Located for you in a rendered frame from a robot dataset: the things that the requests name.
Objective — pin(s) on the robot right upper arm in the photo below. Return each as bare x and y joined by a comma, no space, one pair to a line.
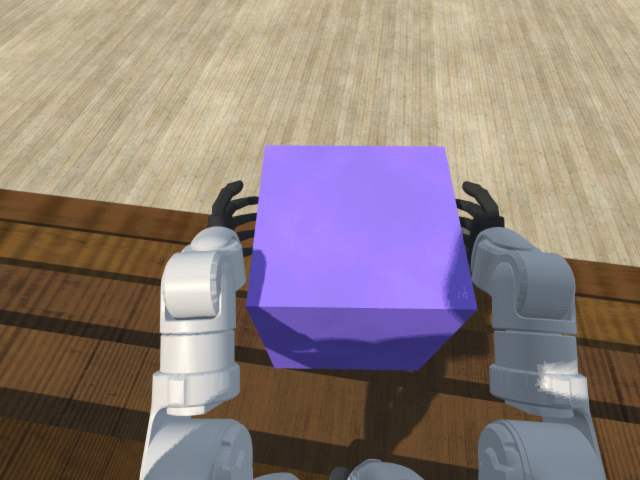
528,450

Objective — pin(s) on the robot right forearm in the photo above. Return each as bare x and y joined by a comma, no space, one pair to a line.
533,299

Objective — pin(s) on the robot left hand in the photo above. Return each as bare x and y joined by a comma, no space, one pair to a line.
223,209

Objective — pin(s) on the robot right hand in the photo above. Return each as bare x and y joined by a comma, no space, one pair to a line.
485,216

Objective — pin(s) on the robot left forearm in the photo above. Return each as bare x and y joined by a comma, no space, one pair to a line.
197,314

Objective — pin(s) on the carton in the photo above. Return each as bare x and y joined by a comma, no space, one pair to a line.
358,258

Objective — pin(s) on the robot left upper arm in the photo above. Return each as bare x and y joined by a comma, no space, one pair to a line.
199,449

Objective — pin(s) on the robot right shin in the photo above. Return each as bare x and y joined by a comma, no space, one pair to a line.
364,463

